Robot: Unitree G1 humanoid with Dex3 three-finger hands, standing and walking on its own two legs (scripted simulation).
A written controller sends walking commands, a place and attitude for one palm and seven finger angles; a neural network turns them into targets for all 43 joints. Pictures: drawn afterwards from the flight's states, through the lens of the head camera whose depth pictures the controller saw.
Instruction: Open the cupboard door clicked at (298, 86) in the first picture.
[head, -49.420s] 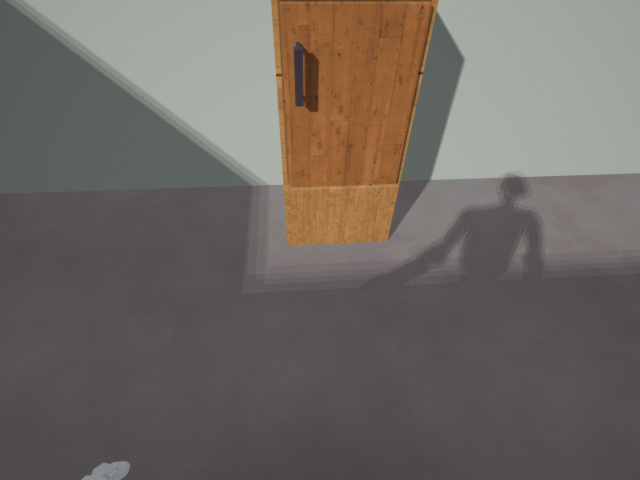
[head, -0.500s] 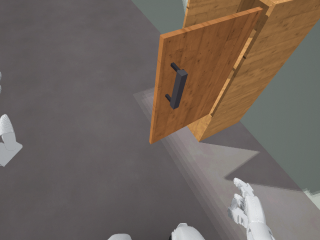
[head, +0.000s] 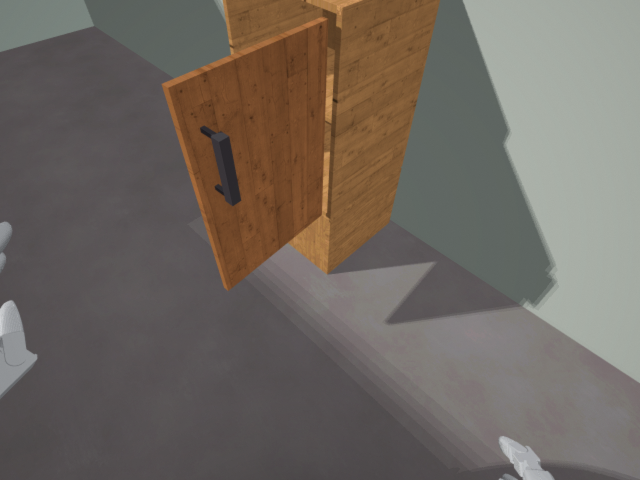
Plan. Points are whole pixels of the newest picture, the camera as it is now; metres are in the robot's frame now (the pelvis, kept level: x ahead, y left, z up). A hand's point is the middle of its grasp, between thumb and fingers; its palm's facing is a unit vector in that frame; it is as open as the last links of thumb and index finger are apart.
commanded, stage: stop stepping back and stand still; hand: left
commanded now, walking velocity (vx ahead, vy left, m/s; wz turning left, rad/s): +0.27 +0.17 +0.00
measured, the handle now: (220, 166) +0.66 +0.21 -0.01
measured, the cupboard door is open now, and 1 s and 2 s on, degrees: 93 93 93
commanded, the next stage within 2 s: let the arm hang, fingers relaxed in 0.94 s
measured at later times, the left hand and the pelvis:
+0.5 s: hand out of the picture +0.15 +0.30 +0.15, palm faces +0.46 -0.76 -0.46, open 7.4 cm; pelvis -0.04 +0.03 -0.01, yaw +1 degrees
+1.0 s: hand out of the picture +0.13 +0.31 +0.14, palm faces +0.42 -0.77 -0.48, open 7.4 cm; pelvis -0.07 +0.04 +0.00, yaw +1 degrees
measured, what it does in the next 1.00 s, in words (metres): steps on the spot: left foot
